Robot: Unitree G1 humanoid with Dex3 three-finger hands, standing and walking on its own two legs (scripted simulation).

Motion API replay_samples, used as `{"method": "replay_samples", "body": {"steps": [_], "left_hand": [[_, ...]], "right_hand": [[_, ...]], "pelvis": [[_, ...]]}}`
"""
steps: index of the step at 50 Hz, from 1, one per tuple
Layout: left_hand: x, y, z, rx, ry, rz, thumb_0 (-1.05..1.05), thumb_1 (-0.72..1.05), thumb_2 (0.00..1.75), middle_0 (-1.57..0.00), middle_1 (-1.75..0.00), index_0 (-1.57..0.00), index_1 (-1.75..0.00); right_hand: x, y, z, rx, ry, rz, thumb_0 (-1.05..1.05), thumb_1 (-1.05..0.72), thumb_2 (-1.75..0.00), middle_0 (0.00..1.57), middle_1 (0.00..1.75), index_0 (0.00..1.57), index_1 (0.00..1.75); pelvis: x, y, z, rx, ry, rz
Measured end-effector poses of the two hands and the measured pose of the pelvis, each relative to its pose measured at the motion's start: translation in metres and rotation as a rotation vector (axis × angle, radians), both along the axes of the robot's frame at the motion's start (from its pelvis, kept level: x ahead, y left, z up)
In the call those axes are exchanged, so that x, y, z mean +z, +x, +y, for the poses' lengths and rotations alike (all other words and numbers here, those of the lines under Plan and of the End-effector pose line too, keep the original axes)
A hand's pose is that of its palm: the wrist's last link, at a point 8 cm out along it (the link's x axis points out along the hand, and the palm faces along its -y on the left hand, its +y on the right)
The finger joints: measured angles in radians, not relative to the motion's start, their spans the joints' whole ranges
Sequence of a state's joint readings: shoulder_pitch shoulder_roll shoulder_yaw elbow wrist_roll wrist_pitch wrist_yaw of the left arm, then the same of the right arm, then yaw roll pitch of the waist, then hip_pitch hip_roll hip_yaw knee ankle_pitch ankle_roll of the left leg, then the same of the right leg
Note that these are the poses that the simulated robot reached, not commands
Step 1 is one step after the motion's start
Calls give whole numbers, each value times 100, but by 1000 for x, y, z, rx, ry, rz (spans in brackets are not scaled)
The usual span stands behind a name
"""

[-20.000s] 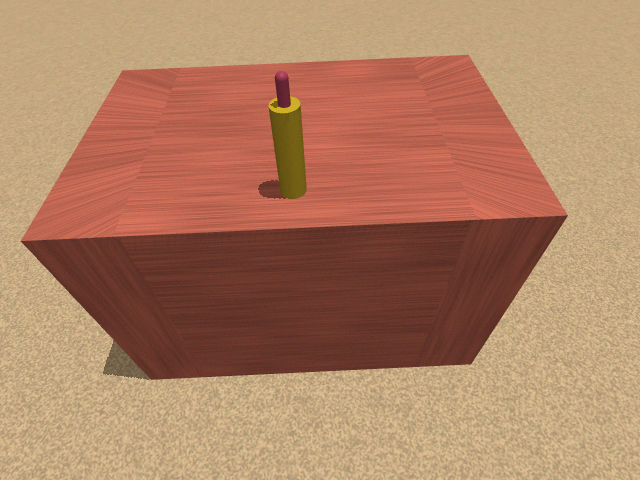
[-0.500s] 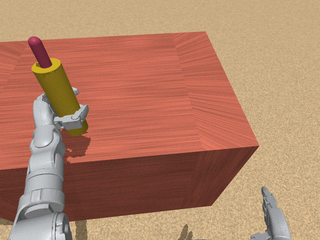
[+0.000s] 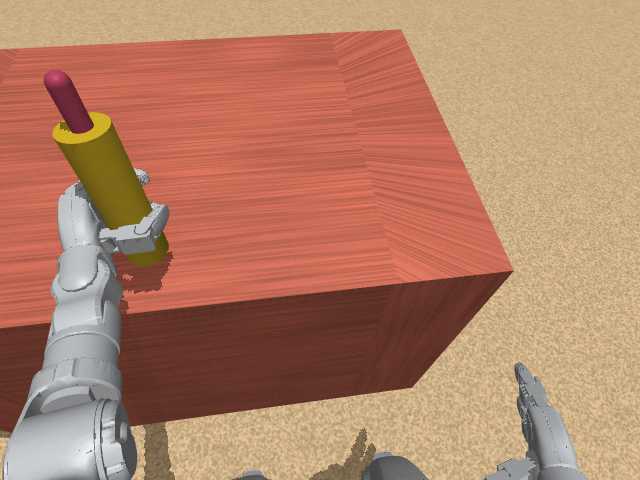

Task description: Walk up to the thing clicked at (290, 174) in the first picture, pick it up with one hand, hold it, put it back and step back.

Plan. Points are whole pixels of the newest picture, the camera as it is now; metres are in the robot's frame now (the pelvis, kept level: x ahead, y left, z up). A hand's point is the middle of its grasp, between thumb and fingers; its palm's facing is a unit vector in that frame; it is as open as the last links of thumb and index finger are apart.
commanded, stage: lower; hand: left
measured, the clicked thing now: (110, 180) +0.45 +0.21 +0.13
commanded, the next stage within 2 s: loosen in 0.34 s
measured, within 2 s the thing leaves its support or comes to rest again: rests again in 0.44 s
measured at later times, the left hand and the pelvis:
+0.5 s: hand (142, 226) +0.45 +0.21 +0.03, palm faces +0.21 -0.98 -0.02, open 7.6 cm; pelvis +0.00 +0.01 -0.02, yaw +0 degrees
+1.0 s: hand (129, 206) +0.46 +0.22 +0.06, palm faces +0.23 -0.97 -0.01, open 12.1 cm; pelvis +0.00 +0.00 -0.02, yaw +0 degrees
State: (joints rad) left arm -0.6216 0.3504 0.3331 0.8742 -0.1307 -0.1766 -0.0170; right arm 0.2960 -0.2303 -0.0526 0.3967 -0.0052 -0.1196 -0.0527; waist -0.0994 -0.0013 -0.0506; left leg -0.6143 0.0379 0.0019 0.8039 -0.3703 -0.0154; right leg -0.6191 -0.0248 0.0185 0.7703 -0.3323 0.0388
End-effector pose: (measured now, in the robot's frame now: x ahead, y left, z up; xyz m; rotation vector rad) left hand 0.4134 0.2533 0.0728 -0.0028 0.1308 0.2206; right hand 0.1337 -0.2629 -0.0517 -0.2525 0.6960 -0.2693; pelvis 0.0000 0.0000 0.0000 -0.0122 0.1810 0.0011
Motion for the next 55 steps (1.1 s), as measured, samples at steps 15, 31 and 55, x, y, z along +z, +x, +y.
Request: {"method": "replay_samples", "body": {"steps": [15,31,55], "left_hand": [[-17,2,15,23,24,-53,0,-14,117,-85,-112,-87,-110],[-34,10,9,2,7,-72,0,-12,104,-88,-105,-90,-103],[-16,17,13,18,15,-111,-1,-37,33,-53,-44,-55,-43]], "right_hand": [[9,15,6,51,-40,-50,-1,54,-5,5,5,5,5],[8,9,13,60,-50,-33,-1,54,-5,6,5,5,5],[2,-2,5,55,-18,13,-1,55,-4,6,5,5,5]], "pelvis": [[-14,0,1,13,-18,45],[-24,0,8,7,-24,82],[-24,-1,1,1,-9,92]]}}
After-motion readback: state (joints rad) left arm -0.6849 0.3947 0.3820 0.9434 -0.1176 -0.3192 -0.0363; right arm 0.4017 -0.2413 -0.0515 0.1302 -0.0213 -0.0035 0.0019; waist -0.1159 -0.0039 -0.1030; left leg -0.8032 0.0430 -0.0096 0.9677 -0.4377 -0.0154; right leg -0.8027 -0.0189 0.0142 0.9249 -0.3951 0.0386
